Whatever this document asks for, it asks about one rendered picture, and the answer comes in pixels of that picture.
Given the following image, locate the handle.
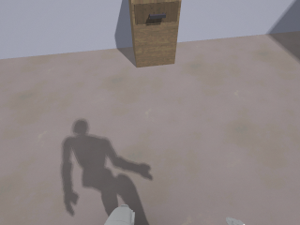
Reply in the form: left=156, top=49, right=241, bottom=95
left=149, top=12, right=166, bottom=20

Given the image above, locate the left robot thigh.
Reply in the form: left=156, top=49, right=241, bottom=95
left=104, top=206, right=135, bottom=225

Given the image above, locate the cabinet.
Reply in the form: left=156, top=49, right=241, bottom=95
left=128, top=0, right=182, bottom=68

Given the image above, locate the drawer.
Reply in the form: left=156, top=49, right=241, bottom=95
left=134, top=1, right=179, bottom=25

